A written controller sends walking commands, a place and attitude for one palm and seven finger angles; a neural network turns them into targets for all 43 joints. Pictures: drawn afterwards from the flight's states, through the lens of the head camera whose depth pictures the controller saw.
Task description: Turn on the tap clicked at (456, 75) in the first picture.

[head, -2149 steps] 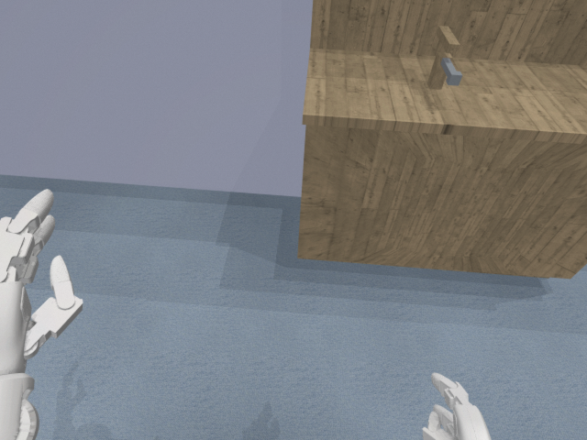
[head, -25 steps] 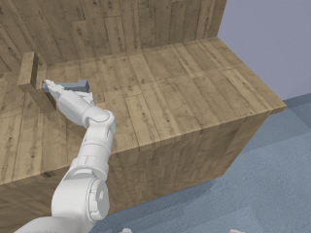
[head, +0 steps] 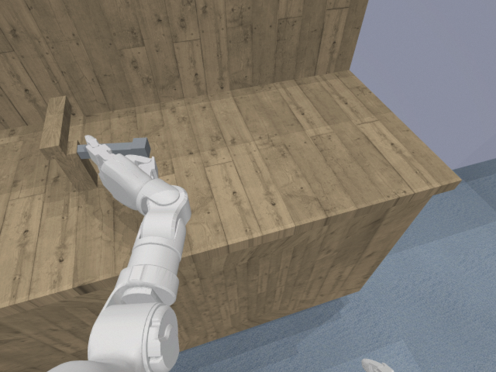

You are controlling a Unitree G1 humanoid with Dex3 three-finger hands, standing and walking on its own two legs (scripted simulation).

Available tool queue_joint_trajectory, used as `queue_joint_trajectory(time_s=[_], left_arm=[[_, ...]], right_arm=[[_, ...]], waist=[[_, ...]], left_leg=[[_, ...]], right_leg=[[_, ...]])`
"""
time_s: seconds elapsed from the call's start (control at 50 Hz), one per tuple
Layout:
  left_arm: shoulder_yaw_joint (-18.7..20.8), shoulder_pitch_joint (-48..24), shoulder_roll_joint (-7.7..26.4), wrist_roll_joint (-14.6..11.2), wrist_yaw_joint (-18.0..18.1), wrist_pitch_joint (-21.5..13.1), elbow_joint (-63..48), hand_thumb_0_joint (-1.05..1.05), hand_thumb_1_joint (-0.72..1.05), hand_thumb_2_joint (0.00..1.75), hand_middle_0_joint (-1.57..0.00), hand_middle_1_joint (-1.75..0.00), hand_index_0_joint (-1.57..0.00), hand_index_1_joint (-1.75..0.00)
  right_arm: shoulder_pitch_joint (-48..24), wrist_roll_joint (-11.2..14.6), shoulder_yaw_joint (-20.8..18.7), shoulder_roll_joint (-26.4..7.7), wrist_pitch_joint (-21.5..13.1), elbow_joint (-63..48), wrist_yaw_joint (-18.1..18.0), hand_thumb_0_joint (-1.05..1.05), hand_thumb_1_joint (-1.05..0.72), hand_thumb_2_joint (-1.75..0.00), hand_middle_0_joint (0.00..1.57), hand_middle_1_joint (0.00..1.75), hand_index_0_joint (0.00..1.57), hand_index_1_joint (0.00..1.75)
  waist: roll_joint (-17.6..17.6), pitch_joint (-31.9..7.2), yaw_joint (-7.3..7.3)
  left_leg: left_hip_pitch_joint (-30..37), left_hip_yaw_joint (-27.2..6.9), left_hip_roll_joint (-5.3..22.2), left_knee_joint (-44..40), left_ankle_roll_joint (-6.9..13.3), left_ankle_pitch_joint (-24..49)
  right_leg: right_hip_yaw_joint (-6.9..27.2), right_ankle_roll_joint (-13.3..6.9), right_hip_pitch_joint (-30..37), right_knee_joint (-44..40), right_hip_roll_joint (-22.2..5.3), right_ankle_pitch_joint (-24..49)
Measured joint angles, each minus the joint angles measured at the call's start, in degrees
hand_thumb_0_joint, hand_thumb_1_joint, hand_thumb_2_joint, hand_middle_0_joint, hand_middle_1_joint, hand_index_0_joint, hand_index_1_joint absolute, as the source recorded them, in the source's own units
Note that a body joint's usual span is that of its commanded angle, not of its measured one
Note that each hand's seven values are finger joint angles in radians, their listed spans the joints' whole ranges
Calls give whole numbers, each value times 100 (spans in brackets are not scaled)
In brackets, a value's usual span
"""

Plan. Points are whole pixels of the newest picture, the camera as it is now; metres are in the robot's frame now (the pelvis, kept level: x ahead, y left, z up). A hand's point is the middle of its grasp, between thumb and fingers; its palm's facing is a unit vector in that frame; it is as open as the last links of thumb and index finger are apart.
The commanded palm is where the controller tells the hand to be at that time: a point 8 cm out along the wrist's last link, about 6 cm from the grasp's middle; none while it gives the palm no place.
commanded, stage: lift the hand up off the lever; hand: left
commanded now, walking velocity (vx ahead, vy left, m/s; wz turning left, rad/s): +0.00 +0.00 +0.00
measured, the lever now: (141, 148) +0.48 +0.20 +0.10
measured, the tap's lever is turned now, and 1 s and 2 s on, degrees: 77 77 77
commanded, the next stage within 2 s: draw the hand back beside the body in 1.94 s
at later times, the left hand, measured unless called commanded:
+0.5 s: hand (146, 161) +0.42 +0.17 +0.13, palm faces +0.80 -0.60 -0.10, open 7.8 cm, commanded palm +0.37 +0.18 +0.13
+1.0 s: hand (142, 158) +0.41 +0.17 +0.15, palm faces +0.79 -0.60 -0.09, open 7.8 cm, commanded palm +0.35 +0.18 +0.15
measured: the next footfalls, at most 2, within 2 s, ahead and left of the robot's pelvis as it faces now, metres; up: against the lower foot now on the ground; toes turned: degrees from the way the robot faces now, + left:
none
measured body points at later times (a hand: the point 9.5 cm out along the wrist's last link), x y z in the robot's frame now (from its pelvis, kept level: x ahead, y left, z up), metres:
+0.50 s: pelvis +0.00 -0.01 +0.01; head +0.01 -0.02 +0.46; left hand +0.37 +0.19 +0.14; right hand +0.14 -0.24 -0.11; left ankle +0.03 +0.13 -0.70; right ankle -0.02 -0.07 -0.70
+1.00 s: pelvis -0.01 -0.01 +0.01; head +0.00 -0.03 +0.46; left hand +0.36 +0.19 +0.16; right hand +0.14 -0.24 -0.11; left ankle +0.03 +0.13 -0.70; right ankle -0.02 -0.07 -0.70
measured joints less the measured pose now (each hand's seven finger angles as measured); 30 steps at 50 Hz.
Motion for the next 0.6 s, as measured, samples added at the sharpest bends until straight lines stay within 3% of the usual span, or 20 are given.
queue_joint_trajectory(time_s=[0.32, 0.6], left_arm=[[-339, 247, -124, -50, -71, 455, -586, 2, 89, 90, -15, -15, -15, -15], [-344, 200, -41, -135, -133, 719, -678, 2, 90, 90, -15, -15, -15, -15]], right_arm=[[-258, 65, 42, 12, 54, -66, -64, 1, -90, -90, 21, 30, 20, 30], [-315, 131, 62, -28, 56, 35, -191, 1, -90, -90, 20, 30, 20, 30]], waist=[[-11, 36, 177], [-20, 124, 177]], left_leg=[[338, -42, -25, -222, -27, 71], [548, -74, -15, -435, -62, 207]], right_leg=[[-36, -20, 343, -201, -20, 43], [-66, -56, 535, -368, -11, 148]])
